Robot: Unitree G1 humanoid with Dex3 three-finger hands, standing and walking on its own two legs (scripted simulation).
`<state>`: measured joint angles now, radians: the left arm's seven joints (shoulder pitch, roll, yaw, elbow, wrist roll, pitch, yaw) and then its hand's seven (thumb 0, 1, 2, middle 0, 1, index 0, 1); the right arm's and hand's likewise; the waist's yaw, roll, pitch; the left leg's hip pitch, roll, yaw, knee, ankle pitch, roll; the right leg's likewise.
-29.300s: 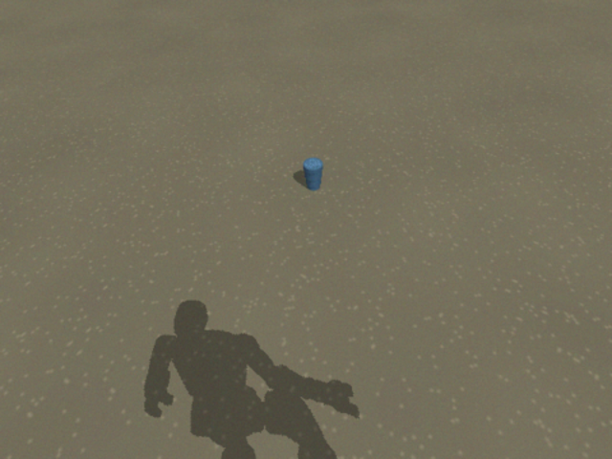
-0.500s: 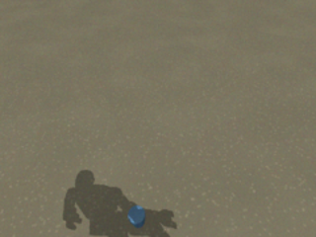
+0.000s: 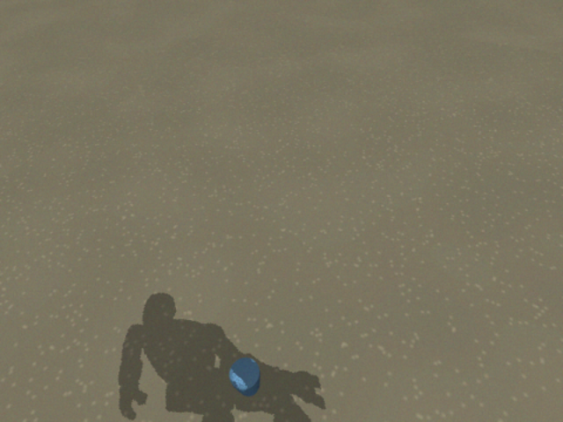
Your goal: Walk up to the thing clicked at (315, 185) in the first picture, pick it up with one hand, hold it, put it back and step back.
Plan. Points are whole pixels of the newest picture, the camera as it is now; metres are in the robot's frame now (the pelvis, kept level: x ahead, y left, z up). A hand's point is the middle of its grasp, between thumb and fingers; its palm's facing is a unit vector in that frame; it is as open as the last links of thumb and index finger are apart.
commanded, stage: stand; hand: left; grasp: from the side
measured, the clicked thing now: (247, 379) +0.38 +0.18 -0.71
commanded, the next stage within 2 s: step back in 1.08 s
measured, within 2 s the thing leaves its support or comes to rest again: neither
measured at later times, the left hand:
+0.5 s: hand out of the picture +0.11 +0.24 -0.15, palm faces -0.03 -0.94 -0.34, open 7.4 cm
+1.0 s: hand out of the picture +0.10 +0.24 -0.15, palm faces -0.04 -0.94 -0.35, open 7.4 cm
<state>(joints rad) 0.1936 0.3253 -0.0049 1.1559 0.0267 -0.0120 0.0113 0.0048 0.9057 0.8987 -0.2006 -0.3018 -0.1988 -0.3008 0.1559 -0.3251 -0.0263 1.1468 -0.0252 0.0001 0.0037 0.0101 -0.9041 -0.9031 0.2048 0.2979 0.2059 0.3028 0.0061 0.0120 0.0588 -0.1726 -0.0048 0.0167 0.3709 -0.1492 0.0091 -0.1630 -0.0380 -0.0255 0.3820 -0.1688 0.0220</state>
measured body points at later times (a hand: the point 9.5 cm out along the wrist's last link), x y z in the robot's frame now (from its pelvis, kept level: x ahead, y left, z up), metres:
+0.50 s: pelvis +0.02 -0.01 +0.00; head +0.02 -0.01 +0.45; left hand +0.11 +0.29 -0.13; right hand +0.09 -0.30 -0.13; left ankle +0.04 +0.11 -0.74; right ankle +0.03 -0.13 -0.74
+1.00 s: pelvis +0.03 -0.01 +0.00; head +0.03 -0.01 +0.45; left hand +0.10 +0.29 -0.13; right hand +0.09 -0.30 -0.13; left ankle +0.04 +0.11 -0.74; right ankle +0.03 -0.13 -0.74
